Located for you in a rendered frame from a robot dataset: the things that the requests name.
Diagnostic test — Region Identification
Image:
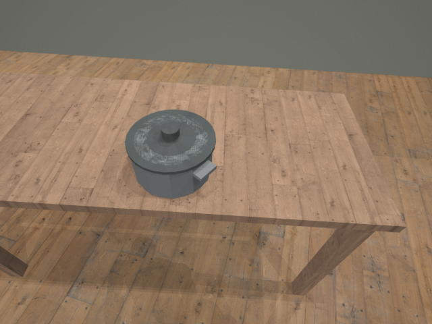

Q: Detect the lid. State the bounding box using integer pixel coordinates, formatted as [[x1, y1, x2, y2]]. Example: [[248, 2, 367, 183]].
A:
[[125, 109, 216, 175]]

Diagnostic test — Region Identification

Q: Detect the pot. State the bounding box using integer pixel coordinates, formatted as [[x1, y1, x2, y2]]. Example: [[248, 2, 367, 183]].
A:
[[131, 154, 217, 198]]

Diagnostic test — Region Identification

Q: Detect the table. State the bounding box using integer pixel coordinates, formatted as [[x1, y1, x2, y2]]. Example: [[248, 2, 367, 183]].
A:
[[0, 72, 406, 296]]

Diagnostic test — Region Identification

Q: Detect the knob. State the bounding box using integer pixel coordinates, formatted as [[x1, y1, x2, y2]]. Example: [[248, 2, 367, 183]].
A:
[[161, 121, 180, 140]]

